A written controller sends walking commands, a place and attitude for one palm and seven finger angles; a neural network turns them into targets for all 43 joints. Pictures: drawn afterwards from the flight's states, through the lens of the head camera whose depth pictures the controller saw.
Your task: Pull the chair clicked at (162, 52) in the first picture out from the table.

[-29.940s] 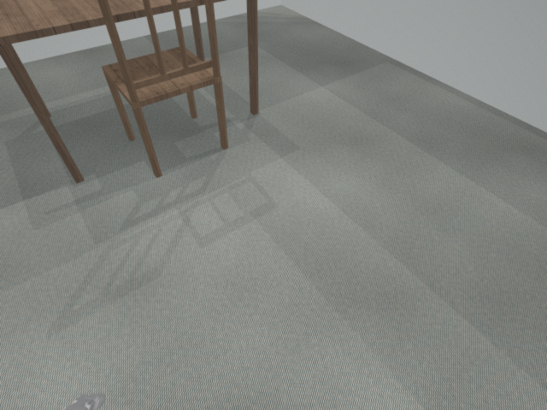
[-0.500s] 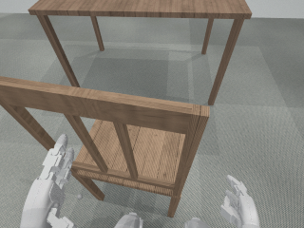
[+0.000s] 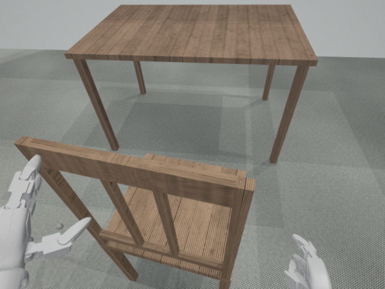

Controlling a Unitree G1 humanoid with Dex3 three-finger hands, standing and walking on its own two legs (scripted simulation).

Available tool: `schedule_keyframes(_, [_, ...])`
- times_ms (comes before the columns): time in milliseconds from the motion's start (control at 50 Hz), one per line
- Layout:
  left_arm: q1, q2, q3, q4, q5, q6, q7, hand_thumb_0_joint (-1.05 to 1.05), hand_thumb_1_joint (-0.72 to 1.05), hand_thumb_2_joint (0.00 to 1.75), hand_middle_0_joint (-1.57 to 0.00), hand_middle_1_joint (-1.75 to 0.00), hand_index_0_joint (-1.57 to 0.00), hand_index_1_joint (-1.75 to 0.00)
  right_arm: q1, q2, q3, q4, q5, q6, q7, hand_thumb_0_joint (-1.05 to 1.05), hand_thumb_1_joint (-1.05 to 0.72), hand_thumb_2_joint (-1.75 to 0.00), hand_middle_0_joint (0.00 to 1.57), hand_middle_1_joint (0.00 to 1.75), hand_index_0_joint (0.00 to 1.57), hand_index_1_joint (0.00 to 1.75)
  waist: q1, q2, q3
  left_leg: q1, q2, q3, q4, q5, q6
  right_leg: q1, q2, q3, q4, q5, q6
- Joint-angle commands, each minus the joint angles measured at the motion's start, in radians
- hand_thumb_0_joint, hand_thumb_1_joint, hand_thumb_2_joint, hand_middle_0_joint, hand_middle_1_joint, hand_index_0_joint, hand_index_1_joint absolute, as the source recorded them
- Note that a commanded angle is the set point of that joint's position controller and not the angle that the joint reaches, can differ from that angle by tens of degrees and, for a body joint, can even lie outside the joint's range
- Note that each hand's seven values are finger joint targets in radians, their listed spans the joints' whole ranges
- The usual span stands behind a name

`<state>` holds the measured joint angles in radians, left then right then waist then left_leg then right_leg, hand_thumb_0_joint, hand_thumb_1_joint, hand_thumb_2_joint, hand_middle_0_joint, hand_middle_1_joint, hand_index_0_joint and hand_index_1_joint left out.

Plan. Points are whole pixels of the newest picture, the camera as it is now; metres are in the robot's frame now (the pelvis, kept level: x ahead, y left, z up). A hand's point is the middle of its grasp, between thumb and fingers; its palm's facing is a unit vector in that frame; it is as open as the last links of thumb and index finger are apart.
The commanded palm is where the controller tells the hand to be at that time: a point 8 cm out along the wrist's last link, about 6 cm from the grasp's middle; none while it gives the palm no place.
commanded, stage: draw the hand back to the body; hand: left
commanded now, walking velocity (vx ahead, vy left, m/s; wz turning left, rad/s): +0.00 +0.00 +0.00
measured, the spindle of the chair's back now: (126, 216) +0.28 +0.21 -0.05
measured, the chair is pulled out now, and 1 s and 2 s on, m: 0.62 0.62 0.62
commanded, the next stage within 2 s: step back with the hand held close in 0.58 s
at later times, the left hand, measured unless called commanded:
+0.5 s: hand (38, 194) +0.20 +0.27 +0.18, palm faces +0.45 -0.77 -0.44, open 7.6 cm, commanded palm +0.15 +0.31 +0.20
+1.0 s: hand (37, 190) +0.20 +0.27 +0.18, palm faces +0.37 -0.77 -0.51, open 7.4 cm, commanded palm +0.15 +0.31 +0.20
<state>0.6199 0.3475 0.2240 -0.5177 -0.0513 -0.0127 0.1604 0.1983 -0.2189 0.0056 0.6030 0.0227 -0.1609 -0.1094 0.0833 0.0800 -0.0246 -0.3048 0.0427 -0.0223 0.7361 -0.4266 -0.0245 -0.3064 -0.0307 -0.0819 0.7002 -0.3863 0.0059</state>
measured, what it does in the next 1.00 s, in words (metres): stands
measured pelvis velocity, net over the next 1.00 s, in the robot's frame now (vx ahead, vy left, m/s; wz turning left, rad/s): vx -0.01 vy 0.02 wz -0.06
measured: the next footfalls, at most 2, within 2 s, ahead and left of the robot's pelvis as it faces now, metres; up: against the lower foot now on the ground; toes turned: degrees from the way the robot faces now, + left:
none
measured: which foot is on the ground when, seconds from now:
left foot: down 0.00-1.00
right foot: down 0.00-1.00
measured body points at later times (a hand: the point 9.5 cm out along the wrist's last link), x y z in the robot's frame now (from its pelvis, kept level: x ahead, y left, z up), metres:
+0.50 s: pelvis +0.01 +0.01 +0.02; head +0.01 -0.01 +0.47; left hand +0.17 +0.31 +0.20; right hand +0.20 -0.22 -0.07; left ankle -0.02 +0.13 -0.72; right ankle -0.01 -0.12 -0.72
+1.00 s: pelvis -0.01 +0.02 +0.02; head +0.01 -0.01 +0.47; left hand +0.18 +0.31 +0.21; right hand +0.17 -0.22 -0.07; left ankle -0.02 +0.13 -0.72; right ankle -0.01 -0.12 -0.72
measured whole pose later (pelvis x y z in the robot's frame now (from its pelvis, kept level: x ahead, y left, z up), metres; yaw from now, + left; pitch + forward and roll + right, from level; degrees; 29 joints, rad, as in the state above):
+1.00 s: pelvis -0.01 +0.02 +0.02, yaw -4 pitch +0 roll +0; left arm 0.55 0.38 0.40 -0.48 -0.06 -0.07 0.15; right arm 0.15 -0.23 -0.01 0.58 0.03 -0.06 -0.10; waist 0.02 0.07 0.04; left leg -0.22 0.02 0.06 0.51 -0.30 0.01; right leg -0.27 -0.05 0.00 0.51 -0.24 0.04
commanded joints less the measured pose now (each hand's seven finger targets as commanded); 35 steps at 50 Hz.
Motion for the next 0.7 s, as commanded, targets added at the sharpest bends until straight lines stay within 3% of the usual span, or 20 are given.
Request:
schedule_keyframes(0, [-0.075, 0.168, 0.168, -0.211, 0.002, -0.071, 0.022, 0.0, 0.57, 0.74, -0.16, -0.23, -0.16, -0.23, -0.115, -0.102, -0.039, -0.136, -0.001, -0.053, 0.002, 0.0, -0.9, -0.9, 0.2, 0.3, 0.2, 0.3, -0.003, -0.032, -0.061, 0.072, 0.025, 0.001, -0.161, 0.311, 0.039, 0.061, -0.042, 0.015, -0.166, 0.323, -0.03])
schedule_keyframes(40, [-0.104, 0.193, 0.205, -0.206, -0.001, -0.068, 0.024, 0.0, 0.65, 0.78, -0.16, -0.25, -0.16, -0.25, -0.122, -0.103, -0.038, -0.124, 0.0, -0.053, 0.005, 0.0, -0.9, -0.9, 0.2, 0.3, 0.2, 0.3, -0.001, -0.004, -0.052, 0.08, 0.023, 0.006, -0.175, 0.335, 0.036, 0.09, -0.042, 0.021, -0.186, 0.349, -0.032])
schedule_keyframes(180, [-0.189, 0.219, 0.281, -0.165, -0.014, -0.077, 0.025, 0.0, 0.9, 0.9, -0.2, -0.3, -0.2, -0.3, -0.129, -0.11, -0.044, -0.094, -0.004, -0.046, 0.015, 0.0, -0.9, -0.9, 0.2, 0.3, 0.2, 0.3, 0.0, -0.03, -0.053, 0.138, 0.027, 0.012, -0.222, 0.397, 0.037, 0.14, -0.043, 0.018, -0.228, 0.406, -0.026])
schedule_keyframes(220, [-0.148, 0.158, 0.234, -0.114, -0.013, -0.072, 0.014, 0.0, 0.9, 0.9, -0.2, -0.3, -0.2, -0.3, -0.132, -0.108, -0.047, -0.089, -0.005, -0.036, 0.022, 0.0, -0.9, -0.9, 0.2, 0.3, 0.2, 0.3, -0.001, -0.036, -0.037, 0.145, 0.029, 0.015, -0.233, 0.416, 0.038, 0.139, -0.044, 0.014, -0.233, 0.411, -0.023])
schedule_keyframes(260, [-0.135, 0.143, 0.218, -0.094, -0.015, -0.068, 0.007, 0.0, 0.9, 0.9, -0.2, -0.3, -0.2, -0.3, -0.136, -0.109, -0.049, -0.091, -0.003, -0.027, 0.028, 0.0, -0.9, -0.9, 0.2, 0.3, 0.2, 0.3, -0.003, -0.074, -0.029, 0.134, 0.03, 0.017, -0.239, 0.423, 0.04, 0.154, -0.045, 0.011, -0.25, 0.429, -0.021])
schedule_keyframes(320, [-0.156, 0.185, 0.241, -0.174, -0.009, -0.078, 0.01, 0.0, 0.9, 0.9, -0.2, -0.3, -0.2, -0.3, -0.139, -0.116, -0.056, -0.094, -0.007, -0.025, 0.029, 0.0, -0.9, -0.9, 0.2, 0.3, 0.2, 0.3, 0.009, -0.013, -0.08, 0.175, 0.035, 0.012, -0.252, 0.472, 0.039, 0.173, -0.05, 0.015, -0.244, 0.431, -0.024])
schedule_keyframes(360, [-0.173, 0.204, 0.252, -0.206, -0.003, -0.079, 0.014, 0.0, 0.9, 0.9, -0.2, -0.3, -0.2, -0.3, -0.138, -0.111, -0.05, -0.095, -0.009, -0.034, 0.031, 0.0, -0.9, -0.9, 0.2, 0.3, 0.2, 0.3, 0.013, 0.032, -0.076, 0.172, 0.033, 0.006, -0.263, 0.479, 0.032, 0.182, -0.049, 0.014, -0.252, 0.41, -0.03])
schedule_keyframes(400, [-0.147, 0.206, 0.261, -0.196, -0.005, -0.079, 0.017, 0.0, 0.9, 0.9, -0.2, -0.3, -0.2, -0.3, -0.136, -0.112, -0.053, -0.091, -0.008, -0.035, 0.028, 0.0, -0.9, -0.9, 0.2, 0.3, 0.2, 0.3, 0.013, -0.011, -0.081, 0.184, 0.037, 0.009, -0.261, 0.488, 0.035, 0.183, -0.047, 0.011, -0.256, 0.42, -0.029])
schedule_keyframes(440, [-0.171, 0.221, 0.273, -0.206, -0.005, -0.077, 0.018, 0.0, 0.9, 0.9, -0.2, -0.3, -0.2, -0.3, -0.136, -0.117, -0.053, -0.087, -0.007, -0.034, 0.026, 0.0, -0.9, -0.9, 0.2, 0.3, 0.2, 0.3, 0.007, 0.007, -0.087, 0.179, 0.036, 0.007, -0.266, 0.475, 0.029, 0.193, -0.046, 0.012, -0.259, 0.405, -0.031])
schedule_keyframes(480, [-0.153, 0.191, 0.253, -0.176, -0.004, -0.075, 0.018, 0.0, 0.9, 0.9, -0.2, -0.3, -0.2, -0.3, -0.137, -0.111, -0.051, -0.082, -0.006, -0.033, 0.025, 0.0, -0.9, -0.9, 0.2, 0.3, 0.2, 0.3, 0.007, 0.016, -0.049, 0.175, 0.038, 0.012, -0.268, 0.469, 0.03, 0.172, -0.046, 0.011, -0.261, 0.401, -0.03])
schedule_keyframes(520, [-0.162, 0.191, 0.253, -0.172, -0.007, -0.077, 0.017, 0.0, 0.9, 0.9, -0.2, -0.3, -0.2, -0.3, -0.136, -0.116, -0.053, -0.082, -0.007, -0.031, 0.026, 0.0, -0.9, -0.9, 0.2, 0.3, 0.2, 0.3, 0.008, -0.006, -0.059, 0.174, 0.039, 0.009, -0.273, 0.463, 0.03, 0.177, -0.046, 0.011, -0.263, 0.391, -0.029])
schedule_keyframes(540, [-0.172, 0.197, 0.253, -0.179, -0.005, -0.075, 0.015, 0.0, 0.9, 0.9, -0.2, -0.3, -0.2, -0.3, -0.137, -0.119, -0.054, -0.081, -0.006, -0.031, 0.026, 0.0, -0.9, -0.9, 0.2, 0.3, 0.2, 0.3, 0.005, 0.014, -0.06, 0.172, 0.039, 0.008, -0.275, 0.454, 0.027, 0.182, -0.045, 0.015, -0.266, 0.384, -0.032])
schedule_keyframes(600, [-0.165, 0.179, 0.239, -0.152, -0.008, -0.074, 0.013, 0.0, 0.9, 0.9, -0.2, -0.3, -0.2, -0.3, -0.142, -0.118, -0.053, -0.082, -0.007, -0.028, 0.027, 0.0, -0.9, -0.9, 0.2, 0.3, 0.2, 0.3, 0.007, -0.028, -0.044, 0.163, 0.039, 0.008, -0.281, 0.427, 0.03, 0.172, -0.045, 0.01, -0.267, 0.367, -0.029])
schedule_keyframes(640, [-0.173, 0.196, 0.252, -0.153, -0.008, -0.071, 0.014, 0.0, 0.9, 0.9, -0.2, -0.3, -0.2, -0.3, -0.144, -0.122, -0.055, -0.081, -0.006, -0.026, 0.027, 0.0, -0.9, -0.9, 0.2, 0.3, 0.2, 0.3, 0.004, -0.016, -0.053, 0.157, 0.037, 0.009, -0.279, 0.407, 0.03, 0.181, -0.045, 0.016, -0.272, 0.36, -0.031])
schedule_keyframes(680, [-0.211, 0.167, 0.214, -0.152, -0.008, -0.074, 0.011, 0.0, 0.9, 0.9, -0.2, -0.3, -0.2, -0.3, -0.145, -0.121, -0.047, -0.082, -0.008, -0.028, 0.028, 0.0, -0.9, -0.9, 0.2, 0.3, 0.2, 0.3, -0.001, -0.028, -0.025, 0.148, 0.035, 0.006, -0.284, 0.393, 0.031, 0.164, -0.045, 0.015, -0.273, 0.352, -0.031])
